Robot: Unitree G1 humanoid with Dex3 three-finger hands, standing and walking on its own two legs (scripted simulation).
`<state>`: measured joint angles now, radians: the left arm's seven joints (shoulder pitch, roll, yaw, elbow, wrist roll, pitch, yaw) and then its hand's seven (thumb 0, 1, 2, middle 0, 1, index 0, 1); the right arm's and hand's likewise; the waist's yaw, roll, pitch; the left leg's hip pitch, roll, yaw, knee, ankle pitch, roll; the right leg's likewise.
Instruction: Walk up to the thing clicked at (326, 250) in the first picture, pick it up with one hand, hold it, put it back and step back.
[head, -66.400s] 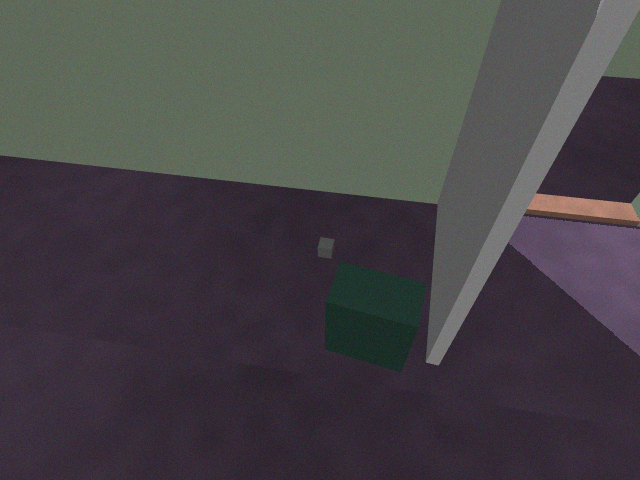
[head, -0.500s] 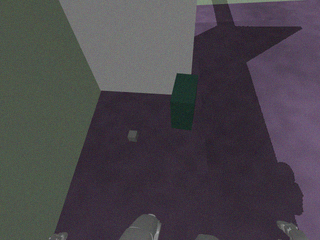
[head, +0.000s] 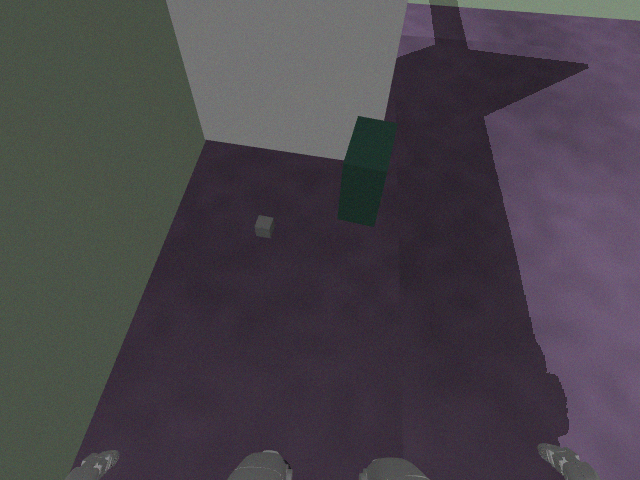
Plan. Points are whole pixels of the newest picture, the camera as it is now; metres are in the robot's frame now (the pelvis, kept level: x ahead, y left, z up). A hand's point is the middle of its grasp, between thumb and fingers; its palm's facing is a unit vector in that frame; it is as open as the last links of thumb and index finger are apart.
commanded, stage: step back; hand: left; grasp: from above
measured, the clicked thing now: (264, 226) +0.98 +0.27 -0.74
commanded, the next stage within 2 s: stand in 1.26 s
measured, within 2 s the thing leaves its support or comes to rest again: neither
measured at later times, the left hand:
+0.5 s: hand out of the picture -0.03 +0.29 -0.14, palm faces +0.03 -0.91 -0.40, open 7.4 cm
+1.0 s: hand out of the picture +0.02 +0.27 -0.15, palm faces +0.05 -0.93 -0.35, open 7.4 cm
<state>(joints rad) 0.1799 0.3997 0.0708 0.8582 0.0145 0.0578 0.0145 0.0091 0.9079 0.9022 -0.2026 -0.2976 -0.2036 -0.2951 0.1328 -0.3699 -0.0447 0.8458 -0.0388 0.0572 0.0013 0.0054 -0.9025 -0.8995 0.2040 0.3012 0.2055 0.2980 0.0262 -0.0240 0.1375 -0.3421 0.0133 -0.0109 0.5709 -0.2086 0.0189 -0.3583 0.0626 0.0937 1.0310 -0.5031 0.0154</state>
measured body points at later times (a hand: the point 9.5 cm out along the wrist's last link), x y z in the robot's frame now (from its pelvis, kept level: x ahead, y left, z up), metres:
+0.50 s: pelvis -0.09 +0.01 +0.00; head -0.07 +0.01 +0.45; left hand -0.03 +0.33 -0.12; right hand -0.02 -0.30 -0.13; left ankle -0.09 +0.12 -0.73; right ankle -0.09 -0.12 -0.71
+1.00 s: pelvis -0.05 +0.01 +0.00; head -0.03 +0.01 +0.45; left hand +0.02 +0.32 -0.12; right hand +0.04 -0.30 -0.12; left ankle -0.05 +0.13 -0.73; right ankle -0.05 -0.13 -0.73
